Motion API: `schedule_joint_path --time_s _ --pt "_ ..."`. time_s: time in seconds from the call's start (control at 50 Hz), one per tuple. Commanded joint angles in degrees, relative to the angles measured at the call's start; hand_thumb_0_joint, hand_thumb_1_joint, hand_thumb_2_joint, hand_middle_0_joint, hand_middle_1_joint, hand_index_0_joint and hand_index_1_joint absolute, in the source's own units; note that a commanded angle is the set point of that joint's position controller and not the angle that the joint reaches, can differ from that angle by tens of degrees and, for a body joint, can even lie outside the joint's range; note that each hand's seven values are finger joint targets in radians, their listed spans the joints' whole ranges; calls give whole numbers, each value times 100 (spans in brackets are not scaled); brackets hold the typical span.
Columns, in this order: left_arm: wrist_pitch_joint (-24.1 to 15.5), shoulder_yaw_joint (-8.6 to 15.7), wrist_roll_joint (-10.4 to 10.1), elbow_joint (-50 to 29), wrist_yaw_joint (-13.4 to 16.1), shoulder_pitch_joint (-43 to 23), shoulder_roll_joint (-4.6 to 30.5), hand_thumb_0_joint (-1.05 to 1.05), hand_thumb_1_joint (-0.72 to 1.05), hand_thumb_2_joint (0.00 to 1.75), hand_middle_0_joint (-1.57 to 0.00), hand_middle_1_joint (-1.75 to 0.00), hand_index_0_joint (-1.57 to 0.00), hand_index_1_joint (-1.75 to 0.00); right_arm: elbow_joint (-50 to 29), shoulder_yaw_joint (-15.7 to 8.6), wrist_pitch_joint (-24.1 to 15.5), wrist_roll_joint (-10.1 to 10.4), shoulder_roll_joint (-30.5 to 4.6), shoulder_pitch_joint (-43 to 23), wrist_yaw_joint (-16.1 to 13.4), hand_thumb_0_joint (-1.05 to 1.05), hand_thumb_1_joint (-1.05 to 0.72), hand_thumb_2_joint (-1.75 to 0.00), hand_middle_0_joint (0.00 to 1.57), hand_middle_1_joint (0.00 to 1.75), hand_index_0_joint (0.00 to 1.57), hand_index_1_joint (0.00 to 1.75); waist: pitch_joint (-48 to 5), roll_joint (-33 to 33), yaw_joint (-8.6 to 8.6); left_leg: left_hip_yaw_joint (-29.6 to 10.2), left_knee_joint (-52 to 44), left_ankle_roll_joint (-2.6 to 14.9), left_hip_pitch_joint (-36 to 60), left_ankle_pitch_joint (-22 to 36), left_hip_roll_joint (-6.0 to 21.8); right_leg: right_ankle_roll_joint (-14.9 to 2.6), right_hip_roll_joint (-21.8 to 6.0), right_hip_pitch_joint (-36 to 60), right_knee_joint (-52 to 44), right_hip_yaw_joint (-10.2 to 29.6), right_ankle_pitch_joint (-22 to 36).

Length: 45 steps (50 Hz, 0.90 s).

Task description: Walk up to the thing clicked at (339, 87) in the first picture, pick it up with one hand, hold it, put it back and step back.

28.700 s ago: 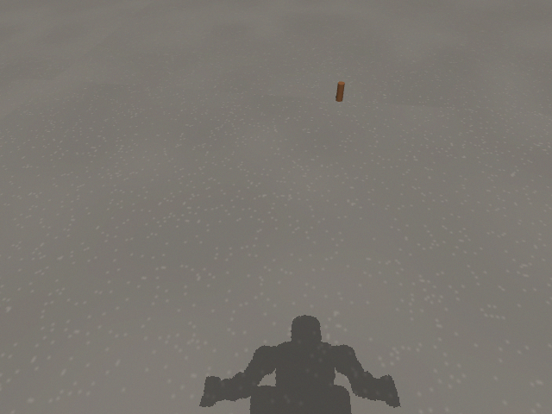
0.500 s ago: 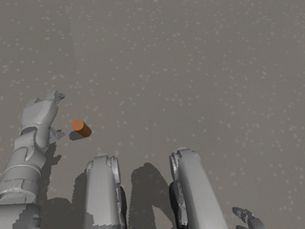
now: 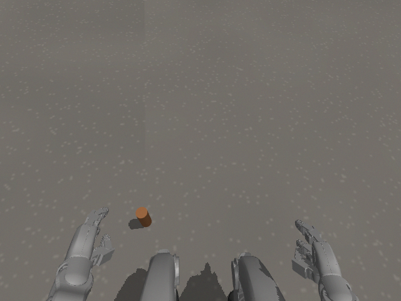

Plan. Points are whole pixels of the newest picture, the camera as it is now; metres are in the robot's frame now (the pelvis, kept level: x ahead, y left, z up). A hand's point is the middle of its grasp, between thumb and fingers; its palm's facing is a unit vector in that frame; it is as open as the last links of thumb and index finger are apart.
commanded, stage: home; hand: left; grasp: from above
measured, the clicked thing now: (144, 217) +0.46 +0.23 -0.55
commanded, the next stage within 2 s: none
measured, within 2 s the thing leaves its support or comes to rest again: neither
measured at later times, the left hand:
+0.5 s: hand (98, 260) +0.21 +0.18 +0.06, palm faces +0.10 -0.97 -0.20, open 7.4 cm
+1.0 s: hand (98, 260) +0.21 +0.18 +0.06, palm faces +0.09 -0.98 -0.20, open 7.5 cm
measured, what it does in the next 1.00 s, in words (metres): rises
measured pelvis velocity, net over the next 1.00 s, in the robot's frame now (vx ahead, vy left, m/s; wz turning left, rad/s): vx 0.05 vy -0.01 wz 0.04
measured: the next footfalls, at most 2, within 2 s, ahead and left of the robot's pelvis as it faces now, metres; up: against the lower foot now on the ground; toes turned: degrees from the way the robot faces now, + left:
none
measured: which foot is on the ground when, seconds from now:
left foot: down 0.00-1.00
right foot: down 0.00-1.00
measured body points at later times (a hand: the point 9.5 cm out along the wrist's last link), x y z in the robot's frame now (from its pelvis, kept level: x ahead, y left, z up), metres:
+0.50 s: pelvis +0.05 -0.01 +0.10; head +0.06 +0.00 +0.55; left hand +0.20 +0.23 +0.08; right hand +0.21 -0.25 +0.04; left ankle +0.07 +0.12 -0.58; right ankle +0.04 -0.14 -0.58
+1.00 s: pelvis +0.05 -0.01 +0.10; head +0.07 +0.00 +0.55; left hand +0.20 +0.23 +0.07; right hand +0.22 -0.24 +0.04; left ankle +0.07 +0.12 -0.58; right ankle +0.04 -0.14 -0.58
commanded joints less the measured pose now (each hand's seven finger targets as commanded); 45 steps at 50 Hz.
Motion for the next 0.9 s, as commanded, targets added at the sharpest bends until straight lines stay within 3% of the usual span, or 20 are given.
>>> schedule_joint_path --time_s 0.0,0.06,0.16,0.26,0.34,0.46,0.6,0.66,0.74,0.88 --pt "64 491 -540 -1546 183 14 620 0 90 90 -20 -30 -20 -30 -739 -300 -326 6 -854 329 -247 0 -90 -90 20 30 20 30 -1562 591 -136 -156 -2190 100 2704 366 -93 -223 125 1326 -1885 57 763" --pt "247 478 -787 -1855 190 431 411 0 90 90 -20 -30 -20 -30 -798 -243 -401 -12 -761 488 -378 0 -90 -90 20 30 20 30 -1413 458 -173 -68 -2479 119 3008 806 -122 -201 123 1985 -2328 57 1128" --pt "647 526 -1248 -2333 165 1323 50 0 90 90 -20 -30 -20 -30 -966 -165 -503 -8 -712 718 -580 0 -90 -90 20 30 20 30 -1029 357 -82 63 -3032 111 3625 1375 -147 -184 148 2773 -2985 -15 1600" --pt "848 544 -1483 -2778 62 1872 -101 0 90 90 -20 -30 -20 -30 -1115 -137 -672 -18 -652 809 -724 0 -90 -90 20 30 20 30 -634 147 -52 152 -3336 141 3883 1681 -193 -163 153 3185 -3460 -68 1851" --pt "878 521 -1505 -2821 -68 2096 -151 0 90 90 -20 -30 -20 -30 -1135 -183 -786 -70 -678 844 -771 0 -90 -90 20 30 20 30 -371 47 -51 192 -3484 172 4007 1714 -209 -128 138 3302 -3677 -82 1874" --pt "813 493 -1413 -2704 -204 1917 -99 0 90 90 -20 -30 -20 -30 -1130 -254 -947 -123 -755 790 -785 0 -90 -90 20 30 20 30 -124 -146 -76 268 -3522 194 4071 1595 -230 -65 88 3271 -3835 -46 1761" --pt "736 531 -1381 -2861 -251 1890 -76 0 88 89 -20 -30 -20 -30 -1075 -275 -1075 -165 -776 729 -747 0 -90 -90 20 30 20 30 -248 243 -15 247 -3619 131 4250 1609 -218 -109 93 3354 -3744 -55 1721" --pt "737 525 -1355 -2785 -233 1930 -53 0 83 86 -19 -29 -19 -29 -1051 -269 -1081 -163 -792 706 -747 0 -90 -90 20 30 20 30 -234 199 17 225 -3604 130 4275 1748 -208 -106 103 3374 -3717 -61 1848" --pt "715 483 -1362 -2781 -219 1925 -72 0 89 89 -20 -30 -20 -30 -1021 -261 -1094 -168 -803 717 -758 0 -90 -90 20 30 20 30 -346 133 -27 250 -3547 150 4343 1840 -219 -94 90 3402 -3728 -16 1973" --pt "703 465 -1356 -2732 -206 1890 -84 0 90 90 -20 -30 -20 -30 -1015 -241 -1125 -178 -777 642 -774 0 -90 -90 20 30 20 30 -255 -7 4 215 -3601 156 4264 1651 -202 -91 103 3378 -3770 -39 1776"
